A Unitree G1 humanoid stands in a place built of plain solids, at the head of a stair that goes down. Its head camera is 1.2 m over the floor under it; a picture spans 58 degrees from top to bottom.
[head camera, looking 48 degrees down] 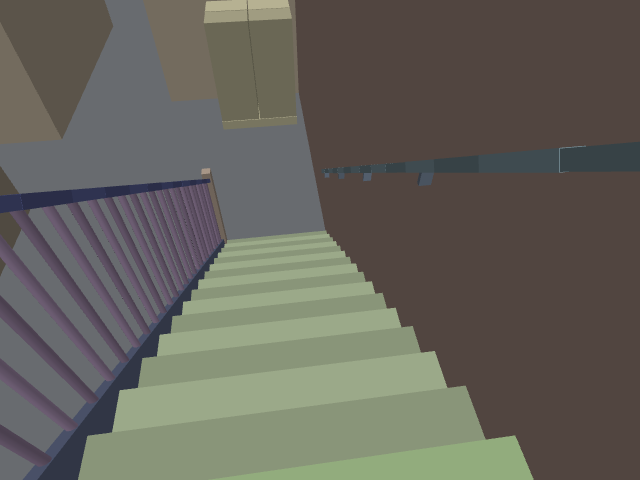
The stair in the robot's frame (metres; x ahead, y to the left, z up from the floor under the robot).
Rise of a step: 0.18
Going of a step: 0.22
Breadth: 1.20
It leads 8 degrees to the left of straight ahead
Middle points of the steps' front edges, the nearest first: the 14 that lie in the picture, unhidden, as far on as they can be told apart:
0.30 0.08 0.00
0.52 0.11 -0.18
0.73 0.14 -0.35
0.95 0.17 -0.53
1.16 0.20 -0.70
1.38 0.23 -0.88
1.59 0.26 -1.06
1.81 0.29 -1.23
2.03 0.31 -1.41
2.24 0.34 -1.58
2.46 0.37 -1.76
2.67 0.40 -1.94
2.89 0.43 -2.11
3.10 0.46 -2.29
